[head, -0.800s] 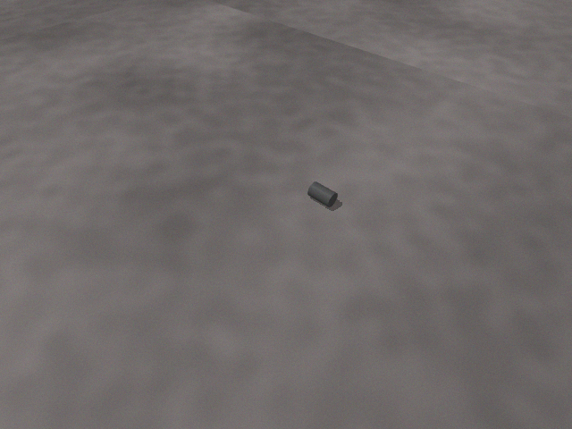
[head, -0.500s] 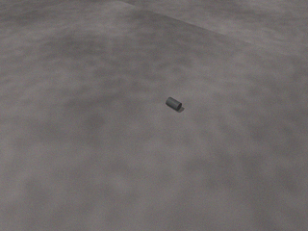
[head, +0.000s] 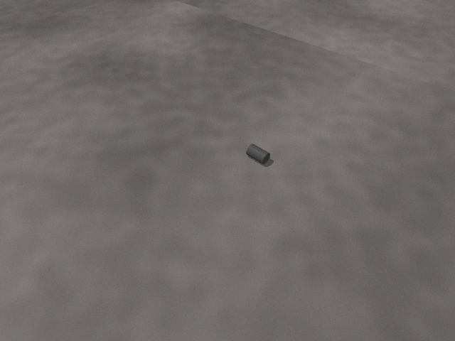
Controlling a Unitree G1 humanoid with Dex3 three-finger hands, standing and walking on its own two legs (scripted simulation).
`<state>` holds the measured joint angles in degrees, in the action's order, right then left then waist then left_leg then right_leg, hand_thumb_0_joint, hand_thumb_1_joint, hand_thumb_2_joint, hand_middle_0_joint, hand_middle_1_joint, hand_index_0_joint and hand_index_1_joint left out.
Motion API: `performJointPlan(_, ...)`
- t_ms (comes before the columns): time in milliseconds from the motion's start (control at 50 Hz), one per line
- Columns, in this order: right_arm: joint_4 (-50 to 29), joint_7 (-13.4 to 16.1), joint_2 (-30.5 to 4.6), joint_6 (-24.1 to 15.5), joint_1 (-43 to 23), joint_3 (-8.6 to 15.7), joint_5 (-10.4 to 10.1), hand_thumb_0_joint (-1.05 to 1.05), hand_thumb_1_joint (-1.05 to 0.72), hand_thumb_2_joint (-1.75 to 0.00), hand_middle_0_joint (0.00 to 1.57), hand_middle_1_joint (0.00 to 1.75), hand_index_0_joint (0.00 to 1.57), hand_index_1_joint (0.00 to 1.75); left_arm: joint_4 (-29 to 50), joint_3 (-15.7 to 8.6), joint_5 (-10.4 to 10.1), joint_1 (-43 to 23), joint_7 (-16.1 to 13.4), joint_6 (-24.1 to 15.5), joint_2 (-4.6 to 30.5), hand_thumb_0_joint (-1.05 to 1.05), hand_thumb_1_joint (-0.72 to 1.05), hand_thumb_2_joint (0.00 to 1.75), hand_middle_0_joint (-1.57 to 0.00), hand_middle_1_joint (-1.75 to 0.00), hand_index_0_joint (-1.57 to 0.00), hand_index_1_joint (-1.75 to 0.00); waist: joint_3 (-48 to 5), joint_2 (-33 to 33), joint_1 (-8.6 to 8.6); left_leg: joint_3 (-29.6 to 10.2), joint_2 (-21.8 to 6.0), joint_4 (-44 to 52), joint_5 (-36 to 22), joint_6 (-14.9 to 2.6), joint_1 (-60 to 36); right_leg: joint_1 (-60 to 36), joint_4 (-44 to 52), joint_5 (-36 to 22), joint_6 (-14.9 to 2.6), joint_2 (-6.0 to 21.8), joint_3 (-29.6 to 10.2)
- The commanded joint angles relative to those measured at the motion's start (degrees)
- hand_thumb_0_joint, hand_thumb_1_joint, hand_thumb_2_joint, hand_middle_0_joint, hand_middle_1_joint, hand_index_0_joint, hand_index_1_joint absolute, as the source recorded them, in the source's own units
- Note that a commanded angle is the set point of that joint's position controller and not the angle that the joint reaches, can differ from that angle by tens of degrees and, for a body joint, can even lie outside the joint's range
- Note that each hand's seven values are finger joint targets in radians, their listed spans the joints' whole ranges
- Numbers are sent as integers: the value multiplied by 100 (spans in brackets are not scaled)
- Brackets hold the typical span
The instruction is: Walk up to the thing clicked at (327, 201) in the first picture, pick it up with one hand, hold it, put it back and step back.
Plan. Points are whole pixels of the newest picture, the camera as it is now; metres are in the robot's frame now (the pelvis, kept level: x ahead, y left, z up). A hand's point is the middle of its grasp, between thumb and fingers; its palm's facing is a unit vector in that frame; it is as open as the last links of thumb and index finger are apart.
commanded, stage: stand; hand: left
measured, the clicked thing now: (258, 154) +1.30 -0.16 -0.74
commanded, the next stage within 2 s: walk up in 0.32 s
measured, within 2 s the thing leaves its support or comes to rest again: neither
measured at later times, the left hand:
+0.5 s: hand out of the picture +0.11 +0.25 -0.15, palm faces -0.17 -0.91 -0.37, open 7.4 cm
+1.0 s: hand (155, 274) +0.30 +0.19 -0.14, palm faces -0.32 -0.85 -0.42, open 7.4 cm
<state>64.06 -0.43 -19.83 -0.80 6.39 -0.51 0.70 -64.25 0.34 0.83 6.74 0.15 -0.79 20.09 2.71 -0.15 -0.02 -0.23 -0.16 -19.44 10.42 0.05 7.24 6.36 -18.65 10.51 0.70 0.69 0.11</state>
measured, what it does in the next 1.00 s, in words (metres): walks ahead, turning right: right foot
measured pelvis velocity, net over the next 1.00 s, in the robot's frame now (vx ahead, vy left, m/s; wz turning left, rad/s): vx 0.20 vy -0.07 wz -0.36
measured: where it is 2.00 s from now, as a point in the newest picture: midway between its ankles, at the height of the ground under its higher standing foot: (243, 256)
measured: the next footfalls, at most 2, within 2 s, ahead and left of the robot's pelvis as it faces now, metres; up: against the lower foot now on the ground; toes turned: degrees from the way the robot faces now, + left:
right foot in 0.62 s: +0.14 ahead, -0.20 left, +0.00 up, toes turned -18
left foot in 1.08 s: +0.46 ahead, +0.03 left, +0.00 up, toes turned -19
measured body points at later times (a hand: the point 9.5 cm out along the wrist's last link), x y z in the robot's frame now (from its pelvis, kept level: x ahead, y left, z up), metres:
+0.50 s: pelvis +0.02 -0.02 -0.01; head +0.03 -0.03 +0.44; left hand +0.12 +0.30 -0.12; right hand +0.07 -0.34 -0.13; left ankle +0.00 +0.12 -0.75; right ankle +0.04 -0.14 -0.71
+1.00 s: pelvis +0.20 -0.07 -0.02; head +0.21 -0.10 +0.43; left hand +0.32 +0.23 -0.11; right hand +0.19 -0.41 -0.13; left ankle +0.39 +0.05 -0.71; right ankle +0.10 -0.18 -0.75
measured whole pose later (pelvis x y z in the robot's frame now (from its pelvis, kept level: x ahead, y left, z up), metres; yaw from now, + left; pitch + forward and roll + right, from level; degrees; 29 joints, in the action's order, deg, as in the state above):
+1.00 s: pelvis +0.20 -0.07 -0.02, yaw -21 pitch -2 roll -2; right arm 47.5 -6.7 -25.5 0.5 11.8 5.4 3.1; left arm -49.7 -3.2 0.9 24.4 1.3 -6.1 21.9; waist 3.9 5.1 1.6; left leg -3.5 -7.7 -42.7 11.2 0.6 31.8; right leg 6.6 -28.2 20.2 -0.3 -1.7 -2.6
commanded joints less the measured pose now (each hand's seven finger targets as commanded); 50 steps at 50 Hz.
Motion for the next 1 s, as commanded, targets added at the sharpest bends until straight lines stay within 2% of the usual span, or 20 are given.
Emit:
performJointPlan(0,-329,95,-1220,-128,-224,246,-21,0,-90,-90,20,30,20,30,354,-215,-15,-193,-63,-106,1166,0,90,90,-20,-30,-20,-30,-459,86,31,-539,-722,294,-830,-162,-135,-51,233,-767,-193,685,-496)
performJointPlan(280,-338,94,-1211,-122,-218,255,-23,0,-90,-90,20,30,20,30,353,-230,-28,-198,-77,-113,1202,0,90,90,-20,-30,-20,-30,-485,49,16,-533,-720,281,-1046,-158,-203,-126,218,-925,-194,706,-473)
performJointPlan(300,-930,-16,-1898,-230,-99,766,134,0,-90,-90,20,30,20,30,843,-653,50,257,112,-91,1728,0,90,90,-20,-30,-20,-30,-811,183,-157,-99,-570,-469,1846,-414,-1147,976,-303,1339,-428,360,-852)
performJointPlan(320,-849,-55,-1913,-249,238,831,172,0,-90,-90,20,30,20,30,939,-614,67,-157,183,-65,1587,0,90,90,-20,-30,-20,-30,-323,460,-422,-552,-864,-94,2932,-618,-1639,2556,-705,2167,-344,274,-680)
performJointPlan(340,-856,-57,-1952,-254,545,921,107,0,-90,-90,20,30,20,30,1181,-593,47,-740,235,-62,1354,0,90,90,-20,-30,-20,-30,24,1099,-740,-1344,-1604,649,3442,-910,-1724,3462,-1958,1875,-291,18,-116)
performJointPlan(360,-959,-74,-2032,-260,681,982,110,0,-90,-90,20,30,20,30,1403,-585,96,-919,260,-85,1302,0,90,90,-20,-30,-20,-30,259,1209,-856,-1942,-2456,1195,3180,-1312,-1352,3831,-2933,1824,-275,222,-133)
performJointPlan(380,-1104,-96,-2032,-278,548,992,116,0,-90,-90,20,30,20,30,1404,-584,111,-772,274,-125,1363,0,90,90,-20,-30,-20,-30,368,723,-678,-2054,-2685,1275,2867,-1428,-842,3626,-3211,1741,-257,488,-267)
performJointPlan(400,-1242,-106,-1915,-312,405,959,117,0,-90,-90,20,30,20,30,1369,-606,99,-424,321,-139,1426,0,90,90,-20,-30,-20,-30,190,400,-440,-1757,-2511,1267,2778,-1354,-648,3300,-3337,1499,-245,632,-338)
performJointPlan(440,-1534,-153,-1976,-328,-134,974,164,0,-90,-90,20,30,20,30,1306,-640,26,187,458,-120,1384,0,90,90,-20,-30,-20,-30,193,848,-71,-1072,-2316,1240,2659,-1272,-204,2660,-2996,1358,-142,785,-208)
performJointPlan(480,-1711,-236,-1881,-318,-376,957,208,0,-90,-90,20,30,20,30,1311,-705,42,386,545,-112,1368,0,90,90,-20,-30,-20,-30,119,957,13,-38,-1694,855,2161,-977,135,1917,-2430,977,-80,608,207)
performJointPlan(560,-1888,-285,-1718,-182,-556,909,199,0,-90,-90,20,30,20,30,1152,-851,80,1380,474,-188,1411,0,90,90,-20,-30,-20,-30,-69,236,456,894,-1162,-902,2570,-707,1395,-111,-1617,128,-76,121,857)
performJointPlan(580,-1937,-286,-1434,-133,-475,805,223,0,-90,-90,20,30,20,30,944,-991,89,2183,362,-243,1679,0,90,90,-20,-30,-20,-30,-477,-766,809,1061,-757,-2518,2439,-596,2100,-1239,-1473,705,-214,-82,571)
performJointPlan(600,-2090,-327,-992,-121,-399,614,195,0,-90,-90,20,30,20,30,963,-1171,120,2782,218,-291,2194,0,90,90,-20,-30,-20,-30,-293,-2126,1138,1044,-132,-4473,2684,-330,3350,-1598,-288,2577,-600,775,-1352)
performJointPlan(620,-2282,-347,-1129,-114,-325,620,80,0,-90,-90,20,30,20,30,1322,-1131,84,2384,164,-359,2588,0,90,90,-20,-30,-20,-30,-227,-1823,775,44,74,-5136,2462,-60,3753,-798,1199,3817,-1365,2177,-4666)
performJointPlan(640,-2236,-324,-1647,-118,-585,746,130,0,-90,-90,20,30,20,30,1501,-1105,-35,1805,129,-350,2622,0,90,90,-20,-30,-20,-30,265,-726,564,-530,-508,-5126,2090,9,3544,3,1409,4524,-1731,2496,-5049)
performJointPlan(700,-1844,-346,-1669,-108,135,756,16,0,-90,-90,20,30,20,30,1677,-940,-69,1191,14,-446,2128,0,90,90,-20,-30,-20,-30,144,-316,118,-541,-807,-4648,986,-64,3055,82,834,2653,-1176,1616,-2991)
performJointPlan(760,-1775,-436,-1647,-23,636,826,83,0,-90,-90,20,30,20,30,1766,-867,-86,1153,14,-560,1906,0,90,90,-20,-30,-20,-30,191,-499,-46,-422,-759,-3947,528,18,2540,675,724,1943,-1051,1153,-1936)
performJointPlan(860,-2251,-539,-1577,-26,77,893,199,0,-90,-90,20,30,20,30,1889,-939,-65,1521,-8,-668,2036,0,90,90,-20,-30,-20,-30,357,-320,151,-355,-812,-2934,112,128,2931,537,574,1857,-1184,1162,-1780)
performJointPlan(920,-2467,-568,-1494,-110,-269,890,209,0,-90,-90,20,30,20,30,1906,-960,-47,1776,-27,-710,2107,0,90,90,-20,-30,-20,-30,317,-382,289,-313,-797,-2325,-13,82,2791,336,222,1135,-1160,1123,-1641)
performJointPlan(980,-2532,-583,-1474,-169,-297,926,176,0,-90,-90,20,30,20,30,1985,-922,-48,1690,-80,-703,2148,0,90,90,-20,-30,-20,-30,201,-520,200,-84,-666,-1934,37,-35,2172,447,-288,-151,-1113,1186,-1455)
